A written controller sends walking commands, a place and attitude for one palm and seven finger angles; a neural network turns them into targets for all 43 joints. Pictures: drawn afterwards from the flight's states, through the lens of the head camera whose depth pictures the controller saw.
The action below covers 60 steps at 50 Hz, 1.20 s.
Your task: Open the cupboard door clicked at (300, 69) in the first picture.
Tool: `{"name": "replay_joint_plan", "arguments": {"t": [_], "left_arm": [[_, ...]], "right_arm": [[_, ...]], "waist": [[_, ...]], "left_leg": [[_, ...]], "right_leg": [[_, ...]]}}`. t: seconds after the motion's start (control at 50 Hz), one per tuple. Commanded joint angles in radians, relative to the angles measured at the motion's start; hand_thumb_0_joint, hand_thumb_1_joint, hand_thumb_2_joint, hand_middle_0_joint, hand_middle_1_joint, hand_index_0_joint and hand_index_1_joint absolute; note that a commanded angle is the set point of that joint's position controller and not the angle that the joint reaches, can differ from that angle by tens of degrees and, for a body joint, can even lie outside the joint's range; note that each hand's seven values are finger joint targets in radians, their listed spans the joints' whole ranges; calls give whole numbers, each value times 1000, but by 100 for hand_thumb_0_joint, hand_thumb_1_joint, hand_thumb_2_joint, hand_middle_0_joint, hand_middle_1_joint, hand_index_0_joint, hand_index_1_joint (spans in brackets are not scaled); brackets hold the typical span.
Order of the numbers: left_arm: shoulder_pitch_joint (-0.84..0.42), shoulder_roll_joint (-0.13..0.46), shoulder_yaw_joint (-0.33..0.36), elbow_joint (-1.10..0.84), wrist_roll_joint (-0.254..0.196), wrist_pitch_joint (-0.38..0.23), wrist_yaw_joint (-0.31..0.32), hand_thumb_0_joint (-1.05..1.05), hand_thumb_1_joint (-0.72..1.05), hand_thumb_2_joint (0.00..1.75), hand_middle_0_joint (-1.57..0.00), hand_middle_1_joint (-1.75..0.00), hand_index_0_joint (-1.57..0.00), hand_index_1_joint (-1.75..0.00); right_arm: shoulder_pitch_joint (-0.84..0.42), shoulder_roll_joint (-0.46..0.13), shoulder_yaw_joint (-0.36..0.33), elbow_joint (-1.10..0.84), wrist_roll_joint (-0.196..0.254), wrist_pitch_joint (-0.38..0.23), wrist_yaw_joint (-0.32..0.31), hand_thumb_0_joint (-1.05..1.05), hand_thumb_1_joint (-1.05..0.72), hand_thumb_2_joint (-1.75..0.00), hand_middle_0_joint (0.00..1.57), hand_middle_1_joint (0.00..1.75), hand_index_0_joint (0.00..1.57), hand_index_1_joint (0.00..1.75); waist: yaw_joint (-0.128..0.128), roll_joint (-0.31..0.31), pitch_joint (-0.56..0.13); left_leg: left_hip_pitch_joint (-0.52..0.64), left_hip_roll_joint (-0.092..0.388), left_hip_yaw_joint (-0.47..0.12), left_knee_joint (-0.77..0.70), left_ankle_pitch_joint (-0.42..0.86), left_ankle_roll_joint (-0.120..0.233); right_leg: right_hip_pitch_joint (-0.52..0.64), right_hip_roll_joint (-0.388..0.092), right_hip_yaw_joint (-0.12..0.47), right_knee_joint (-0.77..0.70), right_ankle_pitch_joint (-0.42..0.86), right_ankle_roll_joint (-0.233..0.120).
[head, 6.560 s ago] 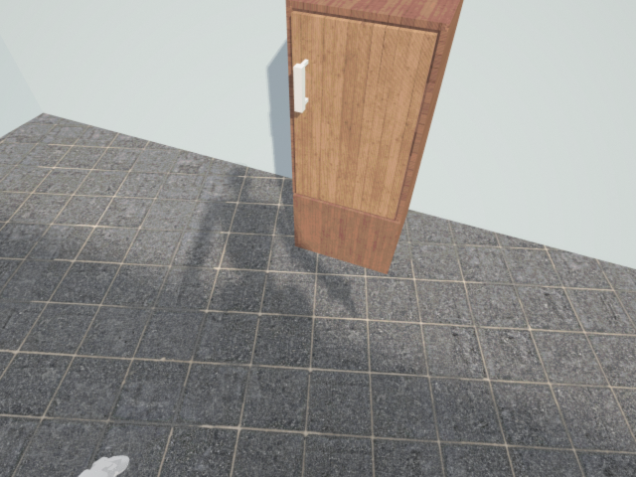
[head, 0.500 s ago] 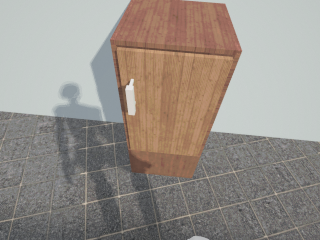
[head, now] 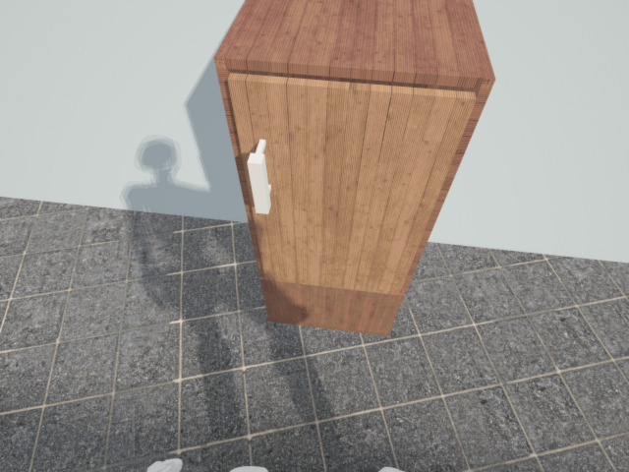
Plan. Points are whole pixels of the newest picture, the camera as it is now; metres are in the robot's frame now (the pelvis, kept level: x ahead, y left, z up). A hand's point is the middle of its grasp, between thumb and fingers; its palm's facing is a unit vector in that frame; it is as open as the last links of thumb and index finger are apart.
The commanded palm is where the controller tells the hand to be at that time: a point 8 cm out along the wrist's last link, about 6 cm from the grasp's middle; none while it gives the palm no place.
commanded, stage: come to a stop and stand still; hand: left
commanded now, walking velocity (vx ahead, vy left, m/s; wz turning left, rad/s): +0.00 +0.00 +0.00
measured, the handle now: (262, 177) +0.58 +0.14 -0.01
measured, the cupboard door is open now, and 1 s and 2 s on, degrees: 0 0 0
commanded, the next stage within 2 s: look again from close up in 0.92 s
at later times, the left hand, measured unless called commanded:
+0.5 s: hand out of the picture -0.04 +0.21 -0.16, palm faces +0.01 -0.98 -0.21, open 7.4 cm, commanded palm none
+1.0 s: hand out of the picture -0.09 +0.17 -0.17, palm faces +0.01 -0.99 -0.15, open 7.4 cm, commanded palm none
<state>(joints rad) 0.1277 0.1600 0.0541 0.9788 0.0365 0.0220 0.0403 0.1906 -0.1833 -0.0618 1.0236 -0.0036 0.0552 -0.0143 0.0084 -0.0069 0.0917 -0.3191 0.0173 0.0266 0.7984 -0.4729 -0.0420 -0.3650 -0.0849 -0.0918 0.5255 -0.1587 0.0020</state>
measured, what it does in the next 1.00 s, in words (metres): steps on the spot: left foot, then right foot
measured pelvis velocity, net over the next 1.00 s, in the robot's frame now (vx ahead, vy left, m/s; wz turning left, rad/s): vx -0.07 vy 0.02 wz -0.03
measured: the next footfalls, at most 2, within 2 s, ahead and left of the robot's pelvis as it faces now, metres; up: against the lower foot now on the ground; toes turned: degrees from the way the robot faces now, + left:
left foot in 0.06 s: +0.01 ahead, +0.13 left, +0.00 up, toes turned +2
right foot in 0.36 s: -0.03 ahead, -0.09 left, +0.00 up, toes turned -3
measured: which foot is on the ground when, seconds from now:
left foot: up 0.00-0.04, down 0.06-1.00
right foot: down 0.00-0.06, up 0.08-0.34, down 0.36-1.00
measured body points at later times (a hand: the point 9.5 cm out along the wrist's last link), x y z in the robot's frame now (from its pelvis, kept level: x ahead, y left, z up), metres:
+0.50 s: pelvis -0.04 +0.03 +0.01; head -0.04 +0.02 +0.46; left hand -0.04 +0.26 -0.15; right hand -0.03 -0.19 -0.15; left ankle -0.03 +0.13 -0.73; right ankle -0.07 -0.08 -0.73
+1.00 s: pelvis -0.07 +0.02 +0.01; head -0.06 +0.02 +0.46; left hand -0.09 +0.22 -0.15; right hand -0.11 -0.18 -0.15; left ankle -0.03 +0.13 -0.73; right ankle -0.07 -0.09 -0.73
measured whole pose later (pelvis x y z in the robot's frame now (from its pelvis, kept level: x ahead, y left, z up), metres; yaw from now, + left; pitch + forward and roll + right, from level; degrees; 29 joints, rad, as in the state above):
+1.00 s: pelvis -0.07 +0.02 +0.01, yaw -2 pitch -1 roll +0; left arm 0.32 0.10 0.00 1.15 0.01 0.00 0.04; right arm 0.33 -0.11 0.00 1.17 0.00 0.01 -0.03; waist -0.01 -0.01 0.03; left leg -0.21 0.01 0.07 0.41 -0.17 0.01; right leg -0.17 0.01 -0.03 0.42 -0.23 -0.02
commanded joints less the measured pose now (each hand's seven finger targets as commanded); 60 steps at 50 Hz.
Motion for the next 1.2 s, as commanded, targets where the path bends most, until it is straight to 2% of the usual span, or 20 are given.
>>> {"name": "replay_joint_plan", "arguments": {"t": [0.0,0.02,0.04,0.06,0.08,0.14,0.24,0.28,0.3,0.34,0.38,0.42,0.58,0.66,0.98,1.0,1.02,1.08,1.12,1.18], "left_arm": [[47,185,41,-29,-12,4,0,0,90,90,-20,-30,-20,-30],[61,142,29,-36,-20,10,-4,0,90,90,-20,-30,-20,-30],[48,89,19,-60,-27,17,-10,0,90,90,-20,-30,-20,-30],[9,91,19,-62,-21,22,-8,0,90,90,-20,-30,-20,-30],[7,102,21,-41,-14,33,-7,0,90,90,-20,-30,-20,-30],[105,95,18,17,-11,26,-17,0,90,90,-20,-30,-20,-30],[88,62,-17,30,-21,-1,-15,0,90,90,-20,-30,-20,-30],[131,62,-22,55,-26,-9,-10,0,90,90,-20,-30,-20,-30],[173,64,-25,76,-27,-18,-7,0,90,90,-20,-30,-20,-30],[194,109,-23,105,-26,-34,2,0,90,90,-20,-30,-20,-30],[181,113,-34,111,-27,-33,3,0,90,90,-20,-30,-20,-30],[180,89,-35,123,-27,-37,3,0,90,90,-20,-30,-20,-30],[196,72,-43,137,-30,-25,3,0,90,90,-20,-30,-20,-30],[217,70,-42,138,-29,-23,1,0,90,90,-20,-30,-20,-30],[263,29,-44,153,-29,-35,4,0,90,90,-20,-30,-20,-30],[311,63,-55,161,-6,-67,36,0,90,90,-20,-30,-20,-30],[293,97,-48,149,-13,-86,28,0,90,90,-20,-30,-20,-30],[251,67,-46,106,-23,-75,20,0,90,90,-20,-30,-20,-30],[250,57,-46,88,-20,-62,15,0,90,90,-20,-30,-20,-30],[260,51,-44,79,-18,-51,10,0,90,90,-20,-30,-20,-30]], "right_arm": [[192,-38,-4,-3,-5,-36,1,0,-90,-90,20,30,20,30],[186,-85,-10,-10,-8,-43,-1,0,-90,-90,20,30,20,30],[146,-154,-21,-43,-18,-46,-4,0,-90,-90,20,30,20,30],[75,-171,-18,-69,-25,-40,-8,0,-90,-90,20,30,20,30],[23,-146,-8,-71,-25,-45,-17,0,-90,-90,20,30,20,30],[-28,-110,10,-67,-21,-51,-24,0,-90,-90,20,30,20,30],[103,-111,7,-9,-16,-63,-29,0,-90,-90,20,30,20,30],[120,-120,5,12,-9,-65,-28,0,-90,-90,20,30,20,30],[119,-113,8,19,-3,-68,-27,0,-90,-90,20,30,20,30],[115,-67,19,24,9,-74,-22,0,-90,-90,20,30,20,30],[110,-52,28,29,7,-75,-17,0,-90,-90,20,30,20,30],[111,-64,28,51,0,-67,-19,0,-90,-90,20,30,20,30],[127,-46,46,100,-3,-58,-17,0,-90,-90,20,30,20,30],[146,-34,45,107,-6,-54,-17,0,-90,-90,20,30,20,30],[200,-5,45,121,-4,-65,-23,0,-90,-90,20,30,20,30],[83,-49,54,45,-5,-87,-6,0,-90,-90,20,30,20,30],[94,-21,62,2,0,-85,2,0,-90,-90,20,30,20,30],[201,-15,58,25,-13,-90,-9,0,-90,-90,20,30,20,30],[191,-30,56,8,-13,-90,-11,0,-90,-90,20,30,20,30],[174,-39,52,-3,-14,-84,-15,0,-90,-90,20,30,20,30]], "waist": [[-29,-154,-190],[-26,10,-183],[-25,267,-104],[-24,273,-30],[-14,256,0],[33,186,21],[-25,131,-85],[-14,123,-133],[0,93,-160],[-14,8,-162],[-21,5,-114],[-22,-120,-98],[-12,1,42],[-11,14,46],[-12,3,6],[27,24,36],[-16,-28,-10],[-37,-36,-154],[-26,47,-95],[-18,18,-11]], "left_leg": [[200,-5,37,-364,230,11],[246,87,-75,-447,211,37],[125,273,-298,-567,214,111],[-42,333,-348,-628,185,181],[-107,300,-307,-657,153,182],[-54,202,-163,-591,230,164],[248,213,-169,-499,605,197],[286,205,-157,-450,711,183],[277,180,-144,-414,705,154],[169,115,-81,-376,586,79],[175,81,-68,-427,486,61],[201,88,-53,-412,467,60],[128,78,-62,-497,239,60],[105,74,-65,-504,176,61],[119,86,-62,-484,233,63],[30,88,-29,-269,333,35],[64,70,-27,-294,287,31],[99,63,-49,-312,343,60],[80,78,-70,-328,357,69],[7,83,-95,-368,275,76]], "right_leg": [[80,-146,176,-83,37,-81],[-15,-77,125,12,-99,-36],[-96,24,27,136,-257,25],[-59,44,75,263,-329,21],[-28,31,137,346,-311,20],[-39,49,125,432,-230,15],[-7,38,75,129,-278,33],[86,41,66,-35,-187,32],[164,38,67,-156,-60,29],[290,-58,173,-178,215,-13],[231,-86,160,-145,232,-35],[194,-49,151,-156,190,-29],[116,-25,165,-228,-116,-22],[105,-20,171,-241,-175,-24],[101,-15,170,-225,-123,-28],[101,-54,195,-203,147,-33],[107,-102,205,-200,224,-50],[174,-47,161,-119,62,-63],[126,-18,144,-101,-30,-61],[92,-3,137,-99,-92,-57]]}}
